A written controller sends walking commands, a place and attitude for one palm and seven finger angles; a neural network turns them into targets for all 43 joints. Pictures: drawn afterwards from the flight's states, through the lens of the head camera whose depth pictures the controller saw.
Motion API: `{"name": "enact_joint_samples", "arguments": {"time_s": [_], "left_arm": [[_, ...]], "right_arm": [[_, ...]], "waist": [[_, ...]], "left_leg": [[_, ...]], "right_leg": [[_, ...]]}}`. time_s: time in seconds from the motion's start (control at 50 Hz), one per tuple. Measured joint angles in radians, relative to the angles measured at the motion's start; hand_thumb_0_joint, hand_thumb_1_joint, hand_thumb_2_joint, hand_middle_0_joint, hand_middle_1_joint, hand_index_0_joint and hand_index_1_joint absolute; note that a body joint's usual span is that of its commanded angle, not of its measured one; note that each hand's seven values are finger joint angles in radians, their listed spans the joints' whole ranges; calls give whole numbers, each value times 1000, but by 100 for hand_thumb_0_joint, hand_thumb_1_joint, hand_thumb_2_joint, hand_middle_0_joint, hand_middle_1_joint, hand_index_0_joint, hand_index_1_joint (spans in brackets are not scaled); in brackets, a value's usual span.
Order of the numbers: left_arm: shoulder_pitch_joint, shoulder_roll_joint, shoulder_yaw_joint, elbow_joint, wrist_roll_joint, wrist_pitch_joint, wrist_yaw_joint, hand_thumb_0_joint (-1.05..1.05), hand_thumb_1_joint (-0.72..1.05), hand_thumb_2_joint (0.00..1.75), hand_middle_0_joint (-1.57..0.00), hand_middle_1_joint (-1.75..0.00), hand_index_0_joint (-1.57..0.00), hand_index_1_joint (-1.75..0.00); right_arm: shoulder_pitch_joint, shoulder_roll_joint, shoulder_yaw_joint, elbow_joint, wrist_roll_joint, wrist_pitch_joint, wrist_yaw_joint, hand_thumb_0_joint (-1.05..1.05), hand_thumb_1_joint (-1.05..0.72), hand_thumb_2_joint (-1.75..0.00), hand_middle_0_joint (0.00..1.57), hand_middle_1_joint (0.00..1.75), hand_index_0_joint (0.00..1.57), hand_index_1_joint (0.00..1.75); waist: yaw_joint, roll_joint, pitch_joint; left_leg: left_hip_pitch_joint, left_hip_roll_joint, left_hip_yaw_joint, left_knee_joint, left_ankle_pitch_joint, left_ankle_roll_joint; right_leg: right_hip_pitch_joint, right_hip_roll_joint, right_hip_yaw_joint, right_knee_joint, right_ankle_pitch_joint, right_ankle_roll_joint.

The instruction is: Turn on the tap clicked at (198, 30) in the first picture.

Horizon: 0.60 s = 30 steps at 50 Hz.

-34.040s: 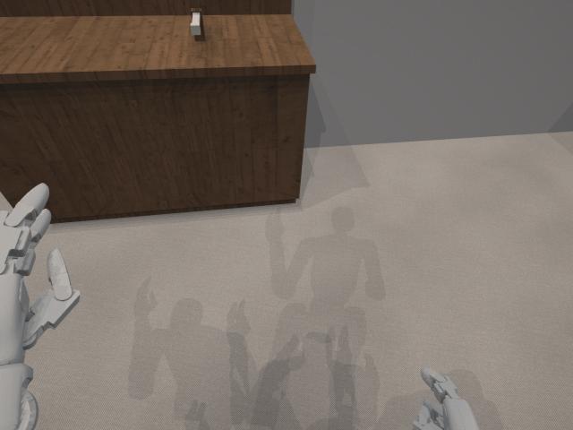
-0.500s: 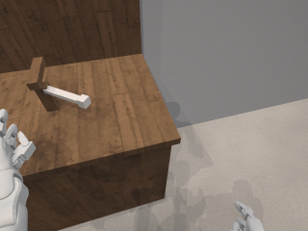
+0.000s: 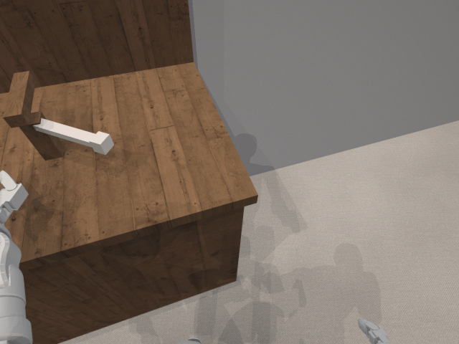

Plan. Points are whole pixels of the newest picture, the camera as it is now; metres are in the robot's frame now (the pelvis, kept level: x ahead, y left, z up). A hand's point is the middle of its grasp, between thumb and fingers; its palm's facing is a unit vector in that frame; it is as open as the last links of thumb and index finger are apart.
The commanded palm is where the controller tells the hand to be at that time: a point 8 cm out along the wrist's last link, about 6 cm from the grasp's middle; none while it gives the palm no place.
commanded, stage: reach beside the lever's end, fingers flat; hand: left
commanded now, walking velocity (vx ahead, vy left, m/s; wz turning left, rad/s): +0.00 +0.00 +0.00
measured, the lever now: (102, 143) +0.44 +0.26 +0.10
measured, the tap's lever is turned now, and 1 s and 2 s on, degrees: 51 51 51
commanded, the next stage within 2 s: push the lever round in 0.46 s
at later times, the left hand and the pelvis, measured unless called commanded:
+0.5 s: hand (14, 197) +0.32 +0.37 +0.09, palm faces +0.59 -0.80 -0.10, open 7.9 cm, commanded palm +0.27 +0.40 +0.09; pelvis +0.01 +0.00 +0.00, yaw +0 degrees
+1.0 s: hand (32, 188) +0.33 +0.35 +0.09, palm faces +0.57 -0.82 -0.10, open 7.9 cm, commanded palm +0.28 +0.38 +0.09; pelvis +0.01 +0.01 +0.00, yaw +0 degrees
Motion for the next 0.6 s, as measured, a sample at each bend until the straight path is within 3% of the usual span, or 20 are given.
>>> {"name": "enact_joint_samples", "arguments": {"time_s": [0.1, 0.3, 0.44, 0.6], "left_arm": [[34, 23, 21, 15, -10, 2, -37, 1, 90, 90, -15, -15, -15, -15], [146, -29, 46, -58, -31, -41, -36, 1, 90, 90, -15, -15, -15, -15], [94, -37, 23, -63, -25, -47, -45, 2, 90, 90, -15, -15, -15, -15], [42, 7, 17, 0, -19, 6, -60, 1, 90, 90, -15, -15, -15, -15]], "right_arm": [[32, -7, -13, -16, 4, 20, 13, 1, -90, -89, 20, 30, 21, 30], [49, -10, -32, -15, 6, 33, 26, 1, -90, -89, 20, 30, 21, 30], [-1, 2, -19, -5, 6, 24, 6, 1, -90, -89, 20, 30, 21, 30], [-23, 14, -2, -40, 11, 25, 3, 1, -90, -89, 20, 30, 21, 30]], "waist": [[-8, 5, -19], [9, 4, -26], [20, 0, -12], [8, 1, -24]], "left_leg": [[1, 8, 11, 1, -14, 0], [12, 6, 11, 15, -34, 4], [2, -3, -3, 25, -30, 6], [-1, -1, 4, 12, -20, 7]], "right_leg": [[0, 8, 12, -7, -4, 0], [15, 6, 13, -1, -21, 4], [11, -1, -1, 9, -22, 6], [6, 0, 6, -3, -10, 7]]}}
